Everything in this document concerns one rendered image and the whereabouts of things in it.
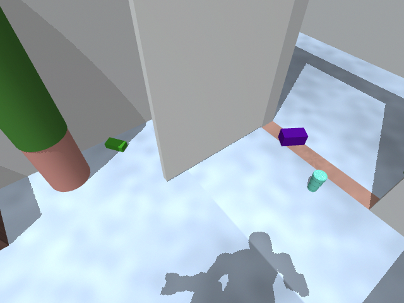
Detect potted plant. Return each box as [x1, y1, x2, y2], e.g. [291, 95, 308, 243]
[0, 7, 90, 192]

